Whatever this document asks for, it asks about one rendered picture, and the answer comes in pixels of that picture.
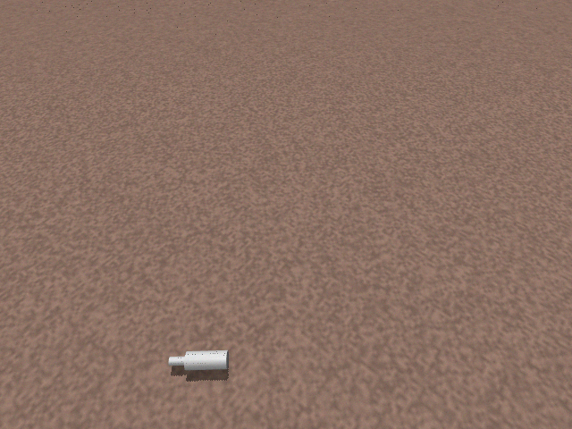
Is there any bottle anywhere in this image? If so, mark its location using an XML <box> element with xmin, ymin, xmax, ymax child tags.
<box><xmin>168</xmin><ymin>350</ymin><xmax>229</xmax><ymax>370</ymax></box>

